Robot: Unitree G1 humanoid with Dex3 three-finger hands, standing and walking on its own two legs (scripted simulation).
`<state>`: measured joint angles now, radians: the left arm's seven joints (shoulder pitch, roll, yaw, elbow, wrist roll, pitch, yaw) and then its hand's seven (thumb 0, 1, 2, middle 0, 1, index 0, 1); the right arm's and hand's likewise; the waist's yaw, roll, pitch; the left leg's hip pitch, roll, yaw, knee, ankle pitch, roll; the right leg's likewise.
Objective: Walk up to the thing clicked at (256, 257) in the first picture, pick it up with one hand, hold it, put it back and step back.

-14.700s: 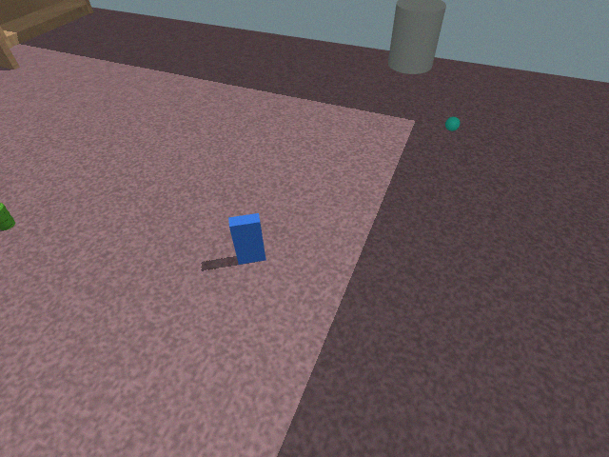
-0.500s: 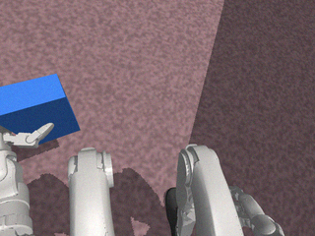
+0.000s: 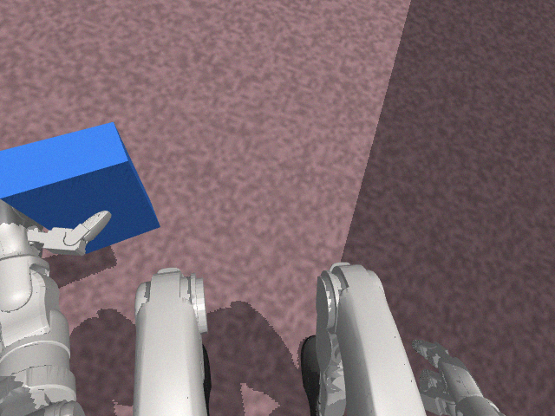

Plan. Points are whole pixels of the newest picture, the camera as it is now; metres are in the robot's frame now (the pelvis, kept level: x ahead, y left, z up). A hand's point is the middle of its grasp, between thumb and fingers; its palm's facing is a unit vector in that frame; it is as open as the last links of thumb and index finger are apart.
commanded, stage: settle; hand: left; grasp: from the side
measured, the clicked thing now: (97, 200) +0.41 +0.26 -0.05
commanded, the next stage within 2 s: lift in 0.48 s
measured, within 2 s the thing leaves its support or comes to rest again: neither
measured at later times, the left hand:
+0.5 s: hand (63, 189) +0.41 +0.28 -0.01, palm faces +0.31 -0.95 -0.05, open 9.3 cm
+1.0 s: hand (44, 180) +0.40 +0.27 +0.04, palm faces +0.27 -0.96 -0.06, open 9.3 cm
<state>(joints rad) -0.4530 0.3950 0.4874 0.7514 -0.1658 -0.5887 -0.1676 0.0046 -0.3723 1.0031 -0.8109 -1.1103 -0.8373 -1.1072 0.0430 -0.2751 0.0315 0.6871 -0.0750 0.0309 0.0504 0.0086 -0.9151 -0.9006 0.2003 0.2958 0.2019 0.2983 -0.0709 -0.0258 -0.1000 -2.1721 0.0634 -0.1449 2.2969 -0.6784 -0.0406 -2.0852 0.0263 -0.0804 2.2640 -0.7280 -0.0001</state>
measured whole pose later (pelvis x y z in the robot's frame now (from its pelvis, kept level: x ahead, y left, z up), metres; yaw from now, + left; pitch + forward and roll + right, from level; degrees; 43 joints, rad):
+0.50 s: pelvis +0.00 +0.00 +0.02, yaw +1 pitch +32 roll -4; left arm -0.50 0.38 0.49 0.81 -0.15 -0.60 -0.17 0.00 -0.38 1.03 -0.81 -1.11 -0.84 -1.11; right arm 0.06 -0.27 0.01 0.70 -0.07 0.01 0.04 0.01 -0.92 -0.90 0.20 0.30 0.20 0.30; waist -0.07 -0.02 -0.12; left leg -2.12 0.06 -0.12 2.23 -0.67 -0.04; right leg -2.05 0.02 -0.06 2.21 -0.73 0.00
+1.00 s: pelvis +0.00 +0.00 +0.06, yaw +2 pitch +33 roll -4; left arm -0.41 0.34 0.43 0.64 -0.18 -0.51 -0.17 0.00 -0.39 1.03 -0.82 -1.10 -0.85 -1.10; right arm 0.09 -0.26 0.00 0.68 -0.03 0.01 0.02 0.01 -0.94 -0.90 0.20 0.30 0.20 0.30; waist -0.06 0.00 -0.16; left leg -2.02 0.06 -0.10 2.11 -0.67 -0.04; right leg -1.95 0.02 -0.05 2.09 -0.72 0.00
